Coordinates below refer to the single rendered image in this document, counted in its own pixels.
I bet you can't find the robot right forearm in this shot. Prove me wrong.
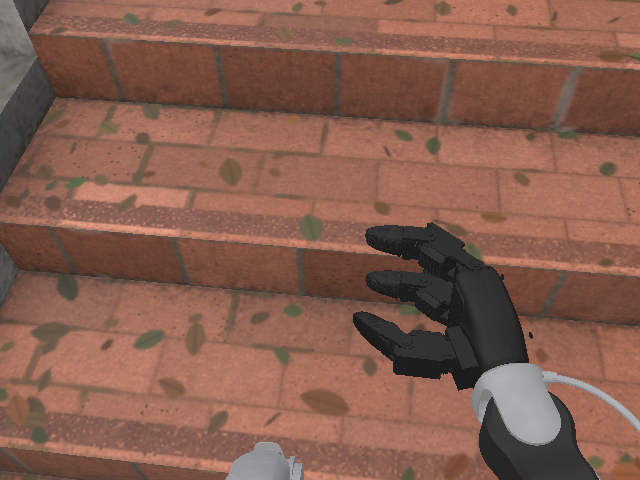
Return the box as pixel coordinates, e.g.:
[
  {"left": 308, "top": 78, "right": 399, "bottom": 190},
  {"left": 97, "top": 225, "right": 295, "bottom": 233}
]
[{"left": 471, "top": 363, "right": 601, "bottom": 480}]

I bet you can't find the robot left thigh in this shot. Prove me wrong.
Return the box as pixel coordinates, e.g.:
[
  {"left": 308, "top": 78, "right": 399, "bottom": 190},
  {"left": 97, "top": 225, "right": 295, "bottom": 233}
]
[{"left": 225, "top": 451, "right": 304, "bottom": 480}]

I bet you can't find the robot right hand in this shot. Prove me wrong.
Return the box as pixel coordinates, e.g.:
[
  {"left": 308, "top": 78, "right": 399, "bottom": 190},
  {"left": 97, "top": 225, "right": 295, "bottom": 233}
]
[{"left": 353, "top": 222, "right": 533, "bottom": 391}]

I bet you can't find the left robot shin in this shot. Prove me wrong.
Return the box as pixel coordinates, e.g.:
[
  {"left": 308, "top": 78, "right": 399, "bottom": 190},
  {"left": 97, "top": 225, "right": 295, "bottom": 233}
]
[{"left": 230, "top": 442, "right": 285, "bottom": 471}]

